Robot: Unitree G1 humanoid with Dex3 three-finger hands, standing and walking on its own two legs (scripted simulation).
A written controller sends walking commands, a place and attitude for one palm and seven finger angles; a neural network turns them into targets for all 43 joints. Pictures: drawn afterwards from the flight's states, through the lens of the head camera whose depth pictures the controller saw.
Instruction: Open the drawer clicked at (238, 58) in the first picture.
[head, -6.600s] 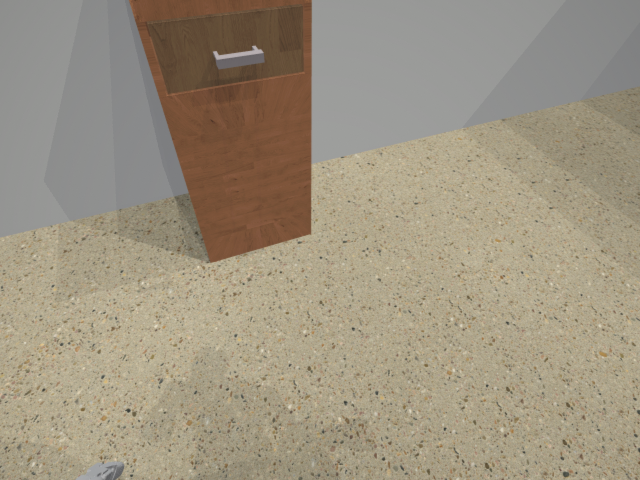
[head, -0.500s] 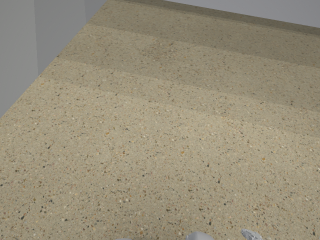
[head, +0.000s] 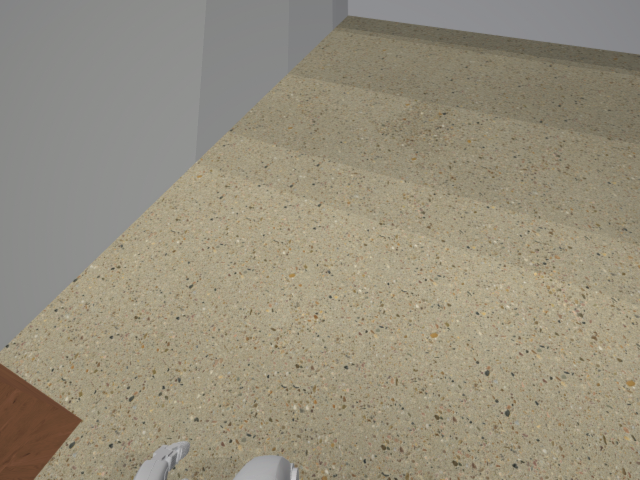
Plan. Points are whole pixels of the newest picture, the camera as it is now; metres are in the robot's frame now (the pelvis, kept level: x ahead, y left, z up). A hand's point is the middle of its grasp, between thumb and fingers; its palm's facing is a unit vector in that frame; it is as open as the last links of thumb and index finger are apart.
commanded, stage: turn to face it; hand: left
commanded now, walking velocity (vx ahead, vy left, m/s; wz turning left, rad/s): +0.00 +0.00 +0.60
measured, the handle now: out of the picture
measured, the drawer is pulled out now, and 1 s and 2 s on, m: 0.00 0.00 0.00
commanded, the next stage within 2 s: take the last steps up to it in 1.70 s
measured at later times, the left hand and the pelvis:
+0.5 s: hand out of the picture +0.00 +0.28 -0.17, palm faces +0.33 -0.90 -0.27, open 7.4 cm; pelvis +0.00 +0.04 +0.00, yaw +17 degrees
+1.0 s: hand out of the picture -0.03 +0.21 -0.14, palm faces +0.56 -0.77 -0.29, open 7.4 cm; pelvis +0.01 +0.00 +0.00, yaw +37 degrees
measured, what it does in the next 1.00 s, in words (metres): steps on the spot, turning left: left foot, then right foot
